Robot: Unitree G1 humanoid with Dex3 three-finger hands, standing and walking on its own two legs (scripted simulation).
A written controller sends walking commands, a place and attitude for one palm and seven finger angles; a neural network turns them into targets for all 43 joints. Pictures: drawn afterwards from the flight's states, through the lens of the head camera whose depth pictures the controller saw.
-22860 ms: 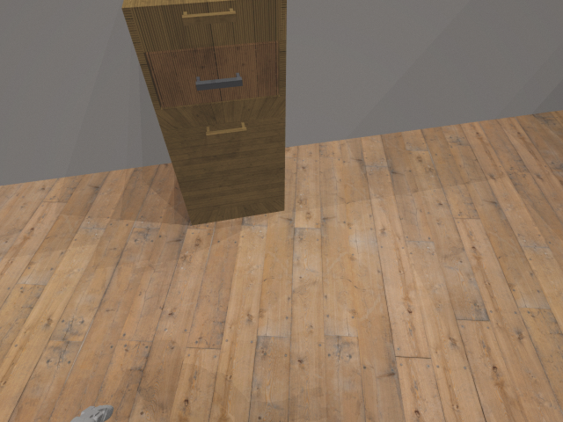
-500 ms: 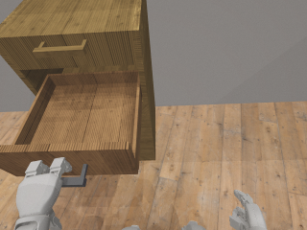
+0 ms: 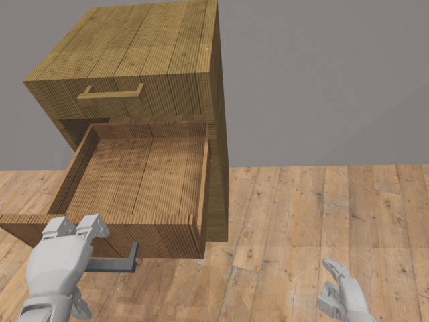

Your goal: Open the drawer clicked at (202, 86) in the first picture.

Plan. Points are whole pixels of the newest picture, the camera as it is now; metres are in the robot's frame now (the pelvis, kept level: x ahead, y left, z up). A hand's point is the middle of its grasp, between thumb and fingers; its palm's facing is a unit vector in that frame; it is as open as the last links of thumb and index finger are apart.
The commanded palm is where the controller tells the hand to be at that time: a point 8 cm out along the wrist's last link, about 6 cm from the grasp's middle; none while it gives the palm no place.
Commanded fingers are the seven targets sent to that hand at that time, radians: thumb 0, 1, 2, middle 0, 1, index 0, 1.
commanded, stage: lift the hand off the handle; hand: left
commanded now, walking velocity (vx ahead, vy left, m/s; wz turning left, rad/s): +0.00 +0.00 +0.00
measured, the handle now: (103, 256) +0.23 +0.27 -0.04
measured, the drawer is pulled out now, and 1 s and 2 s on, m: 0.30 0.30 0.30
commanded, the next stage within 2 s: draw the hand back to the body in 0.52 s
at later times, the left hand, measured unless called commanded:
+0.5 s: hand (58, 248) +0.19 +0.27 +0.11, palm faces +0.04 -0.06 -1.00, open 13.8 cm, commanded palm +0.17 +0.27 +0.16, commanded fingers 0.00 -0.50 0.30 -0.30 -1.20 -0.30 -1.20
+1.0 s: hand (46, 243) +0.20 +0.29 +0.11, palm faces +0.03 -0.09 -1.00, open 13.8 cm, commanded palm +0.17 +0.28 +0.17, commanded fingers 0.00 -0.50 0.30 -0.30 -1.20 -0.30 -1.20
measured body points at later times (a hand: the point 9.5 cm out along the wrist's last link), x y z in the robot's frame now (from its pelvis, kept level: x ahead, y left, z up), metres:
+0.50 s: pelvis +0.01 +0.01 +0.02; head +0.02 -0.04 +0.47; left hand +0.19 +0.27 +0.16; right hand +0.23 -0.21 -0.08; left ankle -0.04 +0.12 -0.71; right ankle +0.02 -0.10 -0.71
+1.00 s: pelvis +0.02 +0.03 +0.02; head +0.03 -0.01 +0.47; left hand +0.19 +0.29 +0.17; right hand +0.23 -0.18 -0.07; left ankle -0.04 +0.12 -0.71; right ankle +0.02 -0.10 -0.71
